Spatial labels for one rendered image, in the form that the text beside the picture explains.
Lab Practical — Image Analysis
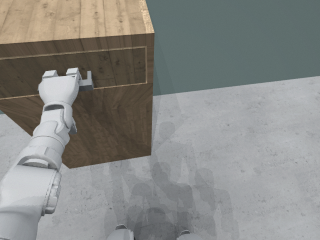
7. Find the robot left hand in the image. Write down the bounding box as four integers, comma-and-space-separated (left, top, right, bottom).
39, 67, 82, 135

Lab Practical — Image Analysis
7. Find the left robot forearm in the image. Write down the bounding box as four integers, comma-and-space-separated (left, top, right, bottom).
0, 101, 73, 197

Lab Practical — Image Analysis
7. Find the handle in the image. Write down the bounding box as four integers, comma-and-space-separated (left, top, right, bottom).
37, 71, 94, 92

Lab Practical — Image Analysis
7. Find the drawer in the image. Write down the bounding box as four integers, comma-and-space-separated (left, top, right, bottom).
0, 46, 146, 99

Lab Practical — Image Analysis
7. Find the right robot shin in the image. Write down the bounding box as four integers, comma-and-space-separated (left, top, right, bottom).
179, 230, 190, 237

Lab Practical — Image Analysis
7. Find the robot left thigh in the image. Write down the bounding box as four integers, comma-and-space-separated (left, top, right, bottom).
107, 228, 134, 240

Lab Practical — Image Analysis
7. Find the robot left upper arm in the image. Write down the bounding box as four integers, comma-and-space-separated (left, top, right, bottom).
0, 165, 62, 240

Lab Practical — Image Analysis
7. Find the cabinet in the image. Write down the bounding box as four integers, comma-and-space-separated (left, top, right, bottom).
0, 0, 155, 169

